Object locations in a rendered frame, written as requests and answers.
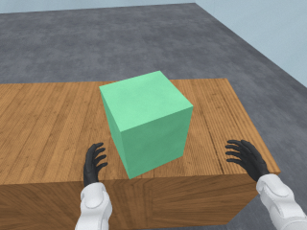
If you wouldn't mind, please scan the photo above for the robot right forearm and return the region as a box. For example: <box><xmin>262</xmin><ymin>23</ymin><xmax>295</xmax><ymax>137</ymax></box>
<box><xmin>256</xmin><ymin>173</ymin><xmax>307</xmax><ymax>230</ymax></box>

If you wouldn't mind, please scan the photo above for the pedestal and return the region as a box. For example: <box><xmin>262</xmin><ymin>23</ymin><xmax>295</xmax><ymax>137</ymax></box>
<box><xmin>0</xmin><ymin>78</ymin><xmax>281</xmax><ymax>230</ymax></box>

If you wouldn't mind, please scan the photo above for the robot right hand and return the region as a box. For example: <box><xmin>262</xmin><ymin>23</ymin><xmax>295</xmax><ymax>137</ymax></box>
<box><xmin>225</xmin><ymin>139</ymin><xmax>271</xmax><ymax>182</ymax></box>

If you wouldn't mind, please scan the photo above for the robot left forearm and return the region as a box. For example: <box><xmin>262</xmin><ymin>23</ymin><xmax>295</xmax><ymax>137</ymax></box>
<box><xmin>75</xmin><ymin>182</ymin><xmax>112</xmax><ymax>230</ymax></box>

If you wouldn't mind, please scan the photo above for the robot left hand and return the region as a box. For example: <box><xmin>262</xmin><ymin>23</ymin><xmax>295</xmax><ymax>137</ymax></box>
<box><xmin>83</xmin><ymin>142</ymin><xmax>108</xmax><ymax>187</ymax></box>

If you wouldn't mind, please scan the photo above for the carton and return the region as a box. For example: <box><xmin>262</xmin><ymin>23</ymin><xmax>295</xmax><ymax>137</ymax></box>
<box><xmin>99</xmin><ymin>71</ymin><xmax>194</xmax><ymax>179</ymax></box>

